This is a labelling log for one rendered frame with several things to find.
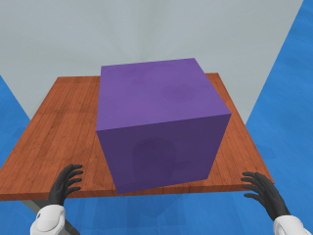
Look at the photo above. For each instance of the robot right hand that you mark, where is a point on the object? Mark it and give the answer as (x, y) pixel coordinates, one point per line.
(268, 196)

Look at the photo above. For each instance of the table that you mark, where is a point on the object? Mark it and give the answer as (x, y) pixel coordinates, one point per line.
(62, 132)

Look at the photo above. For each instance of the carton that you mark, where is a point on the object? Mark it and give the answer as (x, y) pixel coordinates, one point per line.
(159, 123)

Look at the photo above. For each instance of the robot right forearm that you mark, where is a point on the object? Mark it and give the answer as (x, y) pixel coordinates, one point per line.
(289, 225)

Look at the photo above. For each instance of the robot left forearm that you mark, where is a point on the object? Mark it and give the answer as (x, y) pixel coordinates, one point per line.
(50, 220)

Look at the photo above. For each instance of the robot left hand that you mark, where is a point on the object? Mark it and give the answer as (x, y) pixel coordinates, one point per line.
(60, 190)

